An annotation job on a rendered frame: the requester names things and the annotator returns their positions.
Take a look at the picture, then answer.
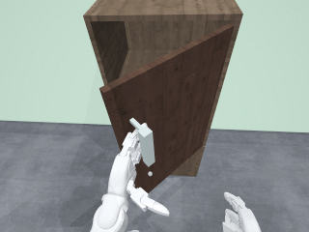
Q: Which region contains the handle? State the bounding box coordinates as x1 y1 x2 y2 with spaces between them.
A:
129 118 155 167

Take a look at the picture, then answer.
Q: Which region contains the cupboard door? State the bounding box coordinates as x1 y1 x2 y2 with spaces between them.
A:
99 24 235 193

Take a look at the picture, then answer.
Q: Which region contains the robot left hand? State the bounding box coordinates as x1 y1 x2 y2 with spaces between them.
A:
107 123 170 217

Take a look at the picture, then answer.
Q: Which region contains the left robot forearm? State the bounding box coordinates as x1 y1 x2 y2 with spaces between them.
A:
90 193 129 232

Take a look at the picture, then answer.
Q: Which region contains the robot right hand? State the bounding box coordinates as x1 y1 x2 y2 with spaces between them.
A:
222 192 262 232

